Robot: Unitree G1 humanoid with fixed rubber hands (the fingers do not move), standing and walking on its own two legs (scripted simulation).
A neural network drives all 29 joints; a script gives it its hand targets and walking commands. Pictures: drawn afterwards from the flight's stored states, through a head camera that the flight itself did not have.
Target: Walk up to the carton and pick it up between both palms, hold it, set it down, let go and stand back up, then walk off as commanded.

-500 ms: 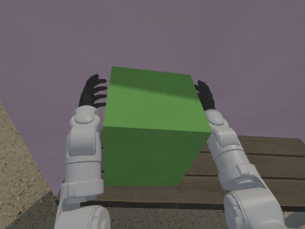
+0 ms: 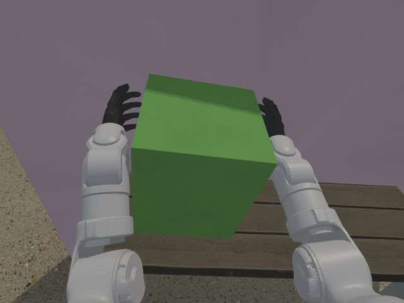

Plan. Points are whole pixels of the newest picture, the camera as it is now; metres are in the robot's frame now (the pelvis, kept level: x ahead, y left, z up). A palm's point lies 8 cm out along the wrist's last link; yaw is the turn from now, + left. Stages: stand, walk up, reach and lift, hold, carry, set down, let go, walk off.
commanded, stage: reach and lift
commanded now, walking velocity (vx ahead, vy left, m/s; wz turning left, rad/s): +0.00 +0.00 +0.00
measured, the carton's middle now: (193, 161) +0.37 +0.00 +0.15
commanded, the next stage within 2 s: hold in 0.54 s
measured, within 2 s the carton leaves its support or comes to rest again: neither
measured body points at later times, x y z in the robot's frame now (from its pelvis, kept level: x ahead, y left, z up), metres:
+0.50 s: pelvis +0.00 +0.01 +0.00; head -0.06 +0.03 +0.44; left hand +0.38 +0.15 +0.24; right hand +0.39 -0.16 +0.22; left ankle +0.01 +0.14 -0.75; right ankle +0.03 -0.13 -0.75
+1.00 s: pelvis +0.00 +0.00 +0.00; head -0.07 +0.02 +0.44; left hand +0.38 +0.15 +0.26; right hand +0.39 -0.15 +0.24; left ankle +0.01 +0.14 -0.75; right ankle +0.03 -0.13 -0.75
